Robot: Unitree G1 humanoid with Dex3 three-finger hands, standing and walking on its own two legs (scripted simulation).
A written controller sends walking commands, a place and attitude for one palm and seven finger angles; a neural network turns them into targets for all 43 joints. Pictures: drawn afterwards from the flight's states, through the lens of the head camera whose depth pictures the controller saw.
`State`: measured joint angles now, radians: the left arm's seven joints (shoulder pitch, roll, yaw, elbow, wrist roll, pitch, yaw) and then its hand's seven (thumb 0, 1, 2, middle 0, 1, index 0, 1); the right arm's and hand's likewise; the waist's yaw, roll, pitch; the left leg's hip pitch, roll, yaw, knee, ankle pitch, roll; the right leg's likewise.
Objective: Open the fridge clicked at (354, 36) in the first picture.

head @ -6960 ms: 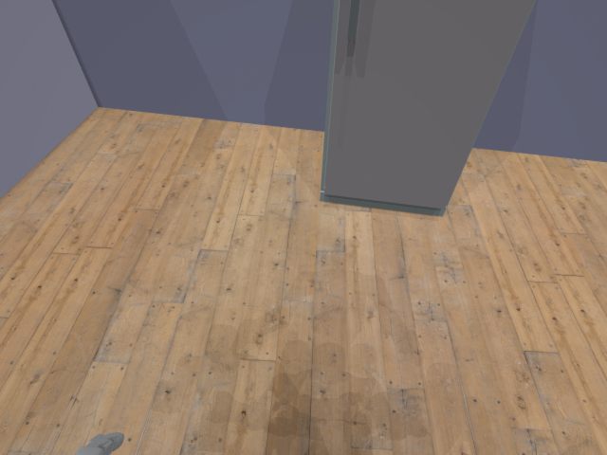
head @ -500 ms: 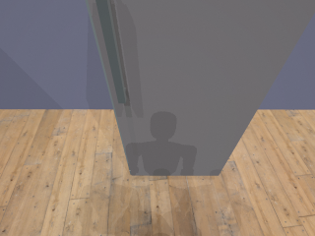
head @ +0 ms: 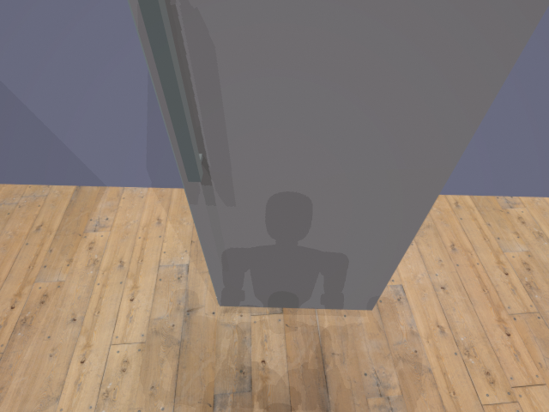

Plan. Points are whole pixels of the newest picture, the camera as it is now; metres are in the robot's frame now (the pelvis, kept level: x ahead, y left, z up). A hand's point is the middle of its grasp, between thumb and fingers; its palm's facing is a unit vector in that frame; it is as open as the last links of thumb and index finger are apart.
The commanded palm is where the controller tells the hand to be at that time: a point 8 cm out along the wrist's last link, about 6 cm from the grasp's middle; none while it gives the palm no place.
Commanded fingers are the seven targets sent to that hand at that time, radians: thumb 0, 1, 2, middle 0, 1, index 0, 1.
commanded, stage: look again from close up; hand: left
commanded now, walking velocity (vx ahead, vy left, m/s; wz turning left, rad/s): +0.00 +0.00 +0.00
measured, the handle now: (176, 80) +0.52 +0.19 +0.21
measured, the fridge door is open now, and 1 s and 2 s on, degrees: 0 0 0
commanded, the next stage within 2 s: shuffle to correct the standing spot in 0.56 s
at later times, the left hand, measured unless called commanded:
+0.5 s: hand out of the picture +0.01 +0.16 -0.17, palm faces +0.04 -0.98 -0.20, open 7.4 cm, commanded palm none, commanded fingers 0.00 0.90 0.90 -0.20 -0.30 -0.20 -0.30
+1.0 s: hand out of the picture -0.02 +0.17 -0.19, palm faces +0.10 -0.99 -0.14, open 7.4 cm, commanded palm none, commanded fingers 0.00 0.90 0.90 -0.20 -0.30 -0.20 -0.30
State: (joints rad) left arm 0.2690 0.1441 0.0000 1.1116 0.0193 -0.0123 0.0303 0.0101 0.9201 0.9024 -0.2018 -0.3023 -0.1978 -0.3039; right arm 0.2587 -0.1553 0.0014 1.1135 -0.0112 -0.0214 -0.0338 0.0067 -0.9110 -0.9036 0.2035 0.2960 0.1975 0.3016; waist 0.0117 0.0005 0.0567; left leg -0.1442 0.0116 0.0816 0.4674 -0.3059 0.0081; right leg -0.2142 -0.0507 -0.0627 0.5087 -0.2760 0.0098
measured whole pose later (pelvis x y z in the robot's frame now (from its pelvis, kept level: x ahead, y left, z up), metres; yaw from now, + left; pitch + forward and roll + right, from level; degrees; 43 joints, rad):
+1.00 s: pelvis +0.03 +0.01 -0.01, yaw +1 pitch +0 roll -1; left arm 0.36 0.16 0.04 1.10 0.03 0.01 0.02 0.01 0.91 0.90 -0.20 -0.30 -0.20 -0.30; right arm 0.37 -0.12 0.00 1.11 -0.03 -0.03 -0.02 0.00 -0.91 -0.90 0.20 0.30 0.20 0.30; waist 0.02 -0.05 0.02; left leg -0.18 0.02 0.10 0.56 -0.38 0.03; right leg -0.26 -0.05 -0.08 0.70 -0.46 -0.03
